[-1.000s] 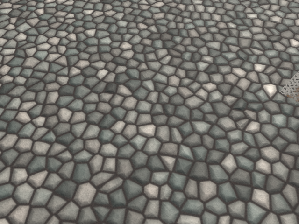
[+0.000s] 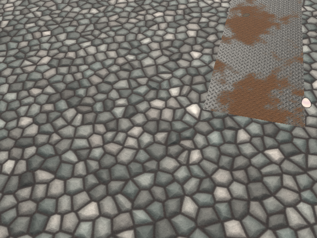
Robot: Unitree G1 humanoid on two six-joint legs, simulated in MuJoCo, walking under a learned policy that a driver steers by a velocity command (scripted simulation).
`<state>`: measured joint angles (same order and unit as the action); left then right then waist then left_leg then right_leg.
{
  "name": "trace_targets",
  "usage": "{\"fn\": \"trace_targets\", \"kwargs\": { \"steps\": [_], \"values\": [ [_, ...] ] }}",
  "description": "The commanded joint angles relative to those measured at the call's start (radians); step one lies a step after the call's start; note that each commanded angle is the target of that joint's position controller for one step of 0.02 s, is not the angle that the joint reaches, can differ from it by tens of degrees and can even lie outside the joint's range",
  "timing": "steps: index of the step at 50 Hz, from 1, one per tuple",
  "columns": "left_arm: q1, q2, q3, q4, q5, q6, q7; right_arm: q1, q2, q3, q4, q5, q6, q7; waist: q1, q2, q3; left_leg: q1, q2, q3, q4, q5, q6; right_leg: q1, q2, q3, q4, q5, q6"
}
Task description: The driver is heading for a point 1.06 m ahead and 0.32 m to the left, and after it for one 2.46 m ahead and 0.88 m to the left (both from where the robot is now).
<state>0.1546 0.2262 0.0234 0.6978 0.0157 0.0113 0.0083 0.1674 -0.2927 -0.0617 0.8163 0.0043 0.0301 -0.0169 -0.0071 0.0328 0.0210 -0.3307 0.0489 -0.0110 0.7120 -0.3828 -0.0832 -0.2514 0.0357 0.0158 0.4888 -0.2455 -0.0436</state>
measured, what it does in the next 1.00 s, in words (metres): walks ahead: left foot, then left foot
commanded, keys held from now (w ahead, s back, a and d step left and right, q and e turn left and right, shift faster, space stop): no key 0.22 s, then w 0.78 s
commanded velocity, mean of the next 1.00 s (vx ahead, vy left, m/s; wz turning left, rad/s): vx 0.28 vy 0.00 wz -0.02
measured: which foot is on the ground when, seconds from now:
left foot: up 0.00-0.02, down 0.04-0.52, up 0.54-0.88, down 0.90-1.00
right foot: down 0.00-0.92, up 0.94-1.00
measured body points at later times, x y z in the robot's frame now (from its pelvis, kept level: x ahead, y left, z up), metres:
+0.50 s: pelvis +0.04 +0.00 -0.01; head +0.04 +0.00 +0.44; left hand +0.11 +0.28 -0.13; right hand +0.09 -0.26 -0.15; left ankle -0.01 +0.15 -0.74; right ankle +0.01 -0.10 -0.74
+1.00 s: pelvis +0.27 +0.06 -0.01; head +0.30 +0.07 +0.43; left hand +0.25 +0.33 -0.16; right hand +0.46 -0.19 -0.11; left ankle +0.36 +0.15 -0.74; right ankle +0.09 -0.09 -0.65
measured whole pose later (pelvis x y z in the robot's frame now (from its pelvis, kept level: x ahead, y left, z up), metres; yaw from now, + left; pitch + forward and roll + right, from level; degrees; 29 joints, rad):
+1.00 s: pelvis +0.27 +0.06 -0.01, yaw +1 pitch +1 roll +0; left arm 0.39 0.25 0.05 0.95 -0.03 -0.08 0.01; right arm 0.06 -0.27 -0.04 0.81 0.01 -0.09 0.04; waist 0.04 -0.01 0.05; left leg -0.43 -0.03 0.05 0.57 -0.16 0.07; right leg -0.21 -0.01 0.07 1.11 -0.45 -0.03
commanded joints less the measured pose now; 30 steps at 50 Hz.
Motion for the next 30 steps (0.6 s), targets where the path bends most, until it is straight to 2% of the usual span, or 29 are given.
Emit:
{"fn": "trace_targets", "kwargs": {
  "steps": [1,2,3,4,5,6,7,9,11,12,14,15,17,19,21,22,23,24,25,26,27,28,29,30],
  "values": [
    [-0.017,0.139,0.036,-0.026,-0.014,-0.005,0.003,-0.001,-0.055,-0.002,-0.045,0.001,-0.018,0.003,-0.009,-0.157,-0.092,0.096,-0.008,0.014,-0.28,0.174,0.015,0.104,-0.222,0.2,-0.08,0.406,-0.149],
    [0.006,0.132,0.034,-0.012,-0.017,-0.01,0.002,0.011,-0.072,-0.002,-0.037,-0.012,-0.02,0.004,-0.011,-0.128,-0.092,0.176,0.008,-0.014,-0.349,0.323,0.032,0.071,-0.201,0.199,-0.085,0.325,-0.109],
    [0.029,0.12,0.029,-0.002,-0.002,-0.02,-0.001,0.024,-0.119,-0.007,-0.036,-0.024,-0.022,0.0,0.009,-0.065,-0.104,0.247,0.071,-0.077,-0.332,0.504,0.056,0.028,-0.158,0.172,-0.065,0.222,-0.063],
    [0.073,0.13,0.037,0.004,0.004,-0.028,-0.008,0.011,-0.181,-0.025,-0.016,-0.011,-0.02,-0.001,0.063,0.056,-0.092,0.226,0.072,-0.053,-0.26,0.46,0.093,0.012,-0.094,0.111,-0.088,0.135,-0.029],
    [0.018,0.14,0.035,0.013,0.009,-0.028,-0.006,-0.001,-0.121,-0.017,-0.015,-0.005,-0.023,0.006,0.016,0.046,-0.082,0.154,0.05,-0.047,-0.276,0.325,0.107,0.061,-0.068,0.076,-0.069,0.097,0.001],
    [-0.023,0.143,0.039,0.012,0.003,-0.024,-0.003,-0.006,-0.088,-0.006,-0.007,-0.012,-0.027,0.008,0.005,0.031,-0.06,0.123,0.043,-0.05,-0.297,0.27,0.101,0.067,-0.064,0.067,-0.054,0.082,0.007],
    [-0.036,0.126,0.037,0.014,0.0,-0.018,0.004,-0.018,-0.084,-0.004,0.0,-0.018,-0.032,0.006,0.008,0.032,-0.052,0.107,0.039,-0.049,-0.307,0.258,0.091,0.072,-0.068,0.066,-0.05,0.094,0.004],
    [-0.027,0.119,0.038,0.028,0.001,-0.003,0.01,-0.016,-0.073,0.002,0.016,-0.017,-0.044,0.003,0.008,0.033,-0.032,0.103,0.031,-0.041,-0.311,0.249,0.08,0.065,-0.067,0.069,-0.057,0.108,0.0],
    [-0.02,0.114,0.04,0.047,0.0,0.0,0.013,-0.005,-0.072,0.005,0.034,-0.014,-0.047,-0.002,0.005,0.012,-0.024,0.101,0.026,-0.037,-0.311,0.226,0.077,0.065,-0.067,0.068,-0.063,0.102,0.0],
    [-0.005,0.111,0.041,0.063,-0.002,0.002,0.015,0.01,-0.071,0.006,0.047,-0.013,-0.045,-0.005,0.003,0.003,-0.037,0.103,0.016,-0.029,-0.315,0.121,0.081,0.065,-0.054,0.056,-0.065,0.0,-0.001],
    [0.01,0.13,0.053,0.079,-0.014,0.003,0.02,0.024,-0.094,-0.002,0.057,-0.001,-0.04,-0.015,0.002,-0.005,0.016,0.048,-0.001,-0.03,-0.306,-0.177,0.115,-0.007,-0.029,0.041,-0.048,-0.31,-0.017],
    [0.014,0.131,0.054,0.081,-0.018,-0.003,0.021,0.026,-0.097,-0.002,0.053,0.003,-0.043,-0.019,0.001,-0.01,0.058,0.016,0.008,-0.049,-0.311,-0.279,0.133,-0.06,-0.033,0.052,-0.048,-0.404,-0.028],
    [0.027,0.116,0.053,0.086,-0.027,-0.032,0.018,0.046,-0.096,-0.002,0.052,0.011,-0.063,-0.021,-0.003,-0.002,0.098,0.001,0.04,-0.107,-0.323,-0.343,0.169,-0.112,-0.046,0.067,-0.029,-0.429,-0.042],
    [0.023,0.105,0.054,0.089,-0.031,-0.065,0.009,0.084,-0.11,-0.008,0.064,0.018,-0.085,-0.016,-0.012,0.029,0.088,0.05,0.095,-0.199,-0.356,-0.35,0.212,-0.147,-0.045,0.054,0.027,-0.352,-0.04],
    [0.016,0.083,0.052,0.089,-0.037,-0.09,-0.003,0.11,-0.132,-0.016,0.073,0.022,-0.095,-0.008,-0.01,0.098,0.075,0.102,0.18,-0.331,-0.44,-0.36,0.263,-0.164,-0.019,-0.009,0.115,-0.228,-0.031],
    [0.027,0.078,0.052,0.094,-0.041,-0.098,-0.007,0.101,-0.138,-0.017,0.07,0.024,-0.096,-0.004,0.002,0.127,0.078,0.098,0.212,-0.374,-0.472,-0.348,0.282,-0.143,-0.015,-0.033,0.132,-0.182,-0.036],
    [0.057,0.081,0.053,0.106,-0.045,-0.104,-0.01,0.074,-0.138,-0.016,0.06,0.027,-0.095,-0.001,0.024,0.136,0.088,0.061,0.215,-0.372,-0.472,-0.311,0.284,-0.088,-0.019,-0.033,0.093,-0.169,-0.051],
    [0.116,0.091,0.057,0.132,-0.048,-0.109,-0.012,0.023,-0.123,-0.011,0.041,0.03,-0.094,0.003,0.06,0.12,0.094,0.002,0.178,-0.31,-0.433,-0.226,0.258,0.013,-0.023,-0.022,0.02,-0.155,-0.066],
    [0.196,0.123,0.069,0.168,-0.047,-0.113,-0.012,-0.035,-0.089,0.0,0.015,0.03,-0.098,0.006,0.095,0.047,0.086,-0.072,0.099,-0.194,-0.316,-0.074,0.207,0.127,-0.055,0.059,-0.057,-0.146,-0.086],
    [0.307,0.202,0.094,0.209,-0.05,-0.117,-0.01,-0.077,-0.045,0.011,-0.017,0.023,-0.115,0.008,0.118,-0.155,0.051,-0.21,-0.031,-0.007,-0.031,0.106,0.131,0.298,-0.168,0.286,-0.154,-0.095,-0.145],
    [0.4,0.261,0.109,0.221,-0.04,-0.118,-0.021,-0.092,-0.061,0.009,-0.04,0.013,-0.137,0.006,0.156,-0.308,0.011,-0.423,-0.088,0.023,0.23,-0.035,0.096,0.483,-0.337,0.574,-0.238,0.076,-0.24],
    [0.393,0.202,0.088,0.219,-0.021,-0.122,-0.024,-0.083,-0.09,-0.001,-0.038,0.025,-0.146,0.011,0.126,-0.217,0.016,-0.555,-0.058,-0.042,0.406,-0.175,0.109,0.531,-0.39,0.612,-0.219,0.164,-0.272],
    [0.368,0.161,0.074,0.211,-0.014,-0.123,-0.025,-0.067,-0.079,0.002,-0.033,0.041,-0.15,0.02,0.1,-0.145,0.024,-0.616,-0.018,-0.068,0.485,-0.133,0.135,0.546,-0.383,0.546,-0.208,0.198,-0.257],
    [0.349,0.147,0.066,0.205,-0.014,-0.121,-0.025,-0.078,-0.063,0.006,-0.033,0.044,-0.15,0.029,0.089,-0.107,0.03,-0.656,0.015,-0.055,0.498,-0.069,0.151,0.545,-0.365,0.464,-0.22,0.233,-0.233]
  ]
}}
